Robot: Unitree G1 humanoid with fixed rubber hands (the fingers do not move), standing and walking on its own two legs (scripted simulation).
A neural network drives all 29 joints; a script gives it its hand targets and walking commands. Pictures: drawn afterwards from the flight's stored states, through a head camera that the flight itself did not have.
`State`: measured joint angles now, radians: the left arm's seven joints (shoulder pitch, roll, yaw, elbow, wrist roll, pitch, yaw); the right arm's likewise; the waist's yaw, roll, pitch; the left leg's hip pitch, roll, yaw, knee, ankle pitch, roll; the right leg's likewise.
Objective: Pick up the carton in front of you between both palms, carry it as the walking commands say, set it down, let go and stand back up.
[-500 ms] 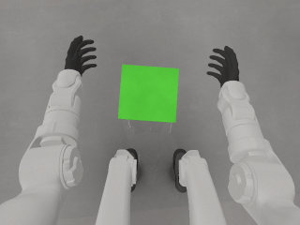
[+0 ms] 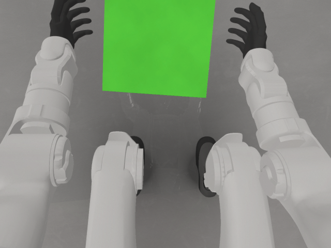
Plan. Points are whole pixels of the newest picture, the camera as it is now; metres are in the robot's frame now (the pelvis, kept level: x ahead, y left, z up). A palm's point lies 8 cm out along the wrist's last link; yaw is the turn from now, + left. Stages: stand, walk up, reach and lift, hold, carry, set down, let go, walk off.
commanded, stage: reach and lift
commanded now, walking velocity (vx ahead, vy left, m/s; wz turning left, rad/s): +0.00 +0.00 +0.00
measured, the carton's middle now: (158, 55) +0.50 +0.05 -0.28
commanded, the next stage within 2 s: none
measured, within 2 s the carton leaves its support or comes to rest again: leaves its support in 0.96 s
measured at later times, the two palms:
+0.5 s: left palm (82, 37) +0.52 +0.22 -0.21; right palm (244, 46) +0.51 -0.14 -0.20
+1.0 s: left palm (94, 33) +0.52 +0.19 -0.20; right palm (234, 39) +0.52 -0.11 -0.19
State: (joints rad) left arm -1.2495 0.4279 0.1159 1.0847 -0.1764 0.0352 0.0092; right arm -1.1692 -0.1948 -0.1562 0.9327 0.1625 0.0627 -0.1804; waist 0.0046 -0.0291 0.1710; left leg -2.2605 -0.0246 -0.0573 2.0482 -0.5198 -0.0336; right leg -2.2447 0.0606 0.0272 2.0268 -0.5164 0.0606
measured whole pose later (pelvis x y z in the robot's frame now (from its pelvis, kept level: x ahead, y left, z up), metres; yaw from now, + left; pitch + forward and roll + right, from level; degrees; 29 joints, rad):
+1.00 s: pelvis +0.00 +0.00 -0.04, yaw +0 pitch +38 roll -2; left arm -1.40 0.33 -0.03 1.21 -0.18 0.07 0.11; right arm -1.31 -0.14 -0.23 1.07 0.16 0.06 -0.21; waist 0.01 -0.07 0.23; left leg -2.31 -0.02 -0.04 2.20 -0.55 -0.02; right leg -2.29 0.11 0.06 2.17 -0.55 0.10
